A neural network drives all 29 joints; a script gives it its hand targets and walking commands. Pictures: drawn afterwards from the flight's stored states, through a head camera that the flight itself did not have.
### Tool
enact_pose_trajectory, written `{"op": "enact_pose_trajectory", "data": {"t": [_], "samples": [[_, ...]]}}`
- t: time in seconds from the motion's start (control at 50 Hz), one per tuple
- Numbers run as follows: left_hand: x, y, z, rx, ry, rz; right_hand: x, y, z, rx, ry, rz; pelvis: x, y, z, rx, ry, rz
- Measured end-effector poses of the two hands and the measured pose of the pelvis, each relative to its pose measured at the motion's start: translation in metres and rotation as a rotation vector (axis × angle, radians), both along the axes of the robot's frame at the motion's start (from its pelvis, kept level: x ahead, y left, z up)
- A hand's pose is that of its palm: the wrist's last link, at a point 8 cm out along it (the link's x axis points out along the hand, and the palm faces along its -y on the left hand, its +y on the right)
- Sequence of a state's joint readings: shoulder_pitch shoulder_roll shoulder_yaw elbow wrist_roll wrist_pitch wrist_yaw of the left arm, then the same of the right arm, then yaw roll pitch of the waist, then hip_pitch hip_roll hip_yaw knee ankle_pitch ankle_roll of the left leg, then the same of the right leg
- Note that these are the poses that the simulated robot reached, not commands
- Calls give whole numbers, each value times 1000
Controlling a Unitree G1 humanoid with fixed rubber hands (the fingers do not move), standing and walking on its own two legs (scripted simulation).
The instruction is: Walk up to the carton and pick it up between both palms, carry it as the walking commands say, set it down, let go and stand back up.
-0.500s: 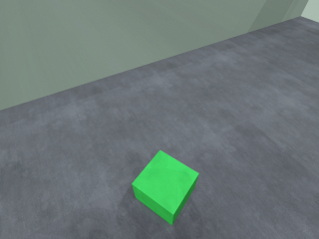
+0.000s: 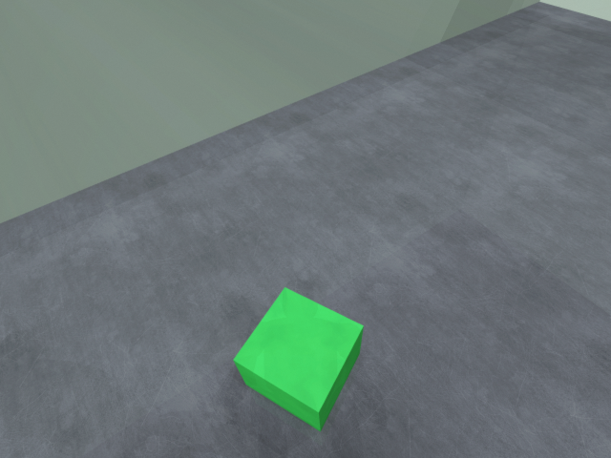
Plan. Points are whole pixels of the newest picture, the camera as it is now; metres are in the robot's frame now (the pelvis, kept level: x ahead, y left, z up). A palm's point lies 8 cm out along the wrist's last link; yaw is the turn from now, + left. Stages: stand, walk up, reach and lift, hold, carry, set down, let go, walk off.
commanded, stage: walk up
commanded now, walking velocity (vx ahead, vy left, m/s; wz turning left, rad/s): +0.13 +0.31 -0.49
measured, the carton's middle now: (302, 356) +0.52 +0.05 -0.65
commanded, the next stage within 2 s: none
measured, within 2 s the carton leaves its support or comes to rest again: neither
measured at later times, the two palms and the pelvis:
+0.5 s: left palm out of the picture +0.05 +0.36 -0.13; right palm out of the picture +0.14 -0.14 -0.12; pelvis +0.08 +0.11 +0.01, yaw -12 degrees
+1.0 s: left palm (29, 438) +0.21 +0.43 -0.14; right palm out of the picture +0.08 -0.04 -0.14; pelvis +0.11 +0.20 +0.00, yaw -24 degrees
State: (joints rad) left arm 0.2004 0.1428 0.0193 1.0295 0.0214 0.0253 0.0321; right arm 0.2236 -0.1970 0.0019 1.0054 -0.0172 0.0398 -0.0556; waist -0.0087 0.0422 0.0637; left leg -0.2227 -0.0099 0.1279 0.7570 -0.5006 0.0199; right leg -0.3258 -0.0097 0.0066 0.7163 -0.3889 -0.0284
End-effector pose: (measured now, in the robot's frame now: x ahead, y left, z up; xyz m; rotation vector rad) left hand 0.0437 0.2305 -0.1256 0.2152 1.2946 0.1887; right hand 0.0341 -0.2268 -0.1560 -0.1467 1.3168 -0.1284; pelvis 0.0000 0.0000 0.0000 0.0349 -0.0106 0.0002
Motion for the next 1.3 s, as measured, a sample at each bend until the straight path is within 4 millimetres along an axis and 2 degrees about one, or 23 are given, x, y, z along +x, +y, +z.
{"op": "enact_pose_trajectory", "data": {"t": [0.04, 0.12, 0.24, 0.34, 0.42, 0.46, 0.58, 0.68, 0.78, 0.82, 0.88, 1.0, 1.08, 1.12, 1.18, 1.3], "samples": [[-3, 1, 6, 12, 23, -12, 11, 0, 3, 13, -3, 9, 3, 0, 5, 7, 9, -17], [-23, 11, 24, 45, 126, -32, 39, 8, 14, 55, -48, -6, 12, 6, 18, 23, 34, -74], [-44, 36, 38, 60, 248, -31, 72, 25, 24, 62, -82, -23, 29, 26, 26, 20, 68, -144], [-42, 68, 34, 65, 292, -6, 98, 48, 29, 32, -97, -21, 44, 55, 23, -11, 95, -169], [-27, 102, 15, 45, 303, -18, 113, 72, 29, -5, -113, -36, 60, 85, 11, -54, 102, -175], [-12, 117, 4, 38, 297, -45, 111, 82, 29, -22, -104, -52, 67, 98, 7, -44, 85, -188], [57, 146, -5, 32, 239, -139, 89, 105, 34, -74, -67, -163, 92, 128, 7, -42, 56, -269], [106, 159, -10, 38, 208, -226, 71, 122, 30, -91, -27, -248, 105, 146, 5, -39, 70, -335], [144, 165, -13, 59, 183, -319, 47, 141, 21, -77, 0, -333, 110, 159, 0, -18, 78, -401], [153, 168, -14, 70, 171, -337, 39, 149, 14, -59, 10, -354, 111, 163, -4, -7, 72, -413], [155, 175, -16, 77, 151, -336, 36, 160, 6, -34, 21, -355, 111, 169, -8, -12, 48, -414], [162, 202, -10, 70, 140, -346, 49, 185, 18, -31, -8, -355, 114, 199, 0, -27, 56, -423], [170, 228, -18, 47, 143, -344, 54, 213, 21, -41, 0, -364, 122, 227, -2, -50, 77, -416], [176, 240, -25, 34, 142, -350, 50, 228, 22, -50, 12, -377, 127, 241, -5, -56, 70, -420], [191, 248, -23, 9, 133, -362, 42, 245, 31, -74, 31, -401, 138, 254, 1, -67, 57, -429], [214, 254, -25, -35, 129, -389, 29, 266, 43, -125, 53, -444, 150, 270, 5, -88, 58, -449]]}}
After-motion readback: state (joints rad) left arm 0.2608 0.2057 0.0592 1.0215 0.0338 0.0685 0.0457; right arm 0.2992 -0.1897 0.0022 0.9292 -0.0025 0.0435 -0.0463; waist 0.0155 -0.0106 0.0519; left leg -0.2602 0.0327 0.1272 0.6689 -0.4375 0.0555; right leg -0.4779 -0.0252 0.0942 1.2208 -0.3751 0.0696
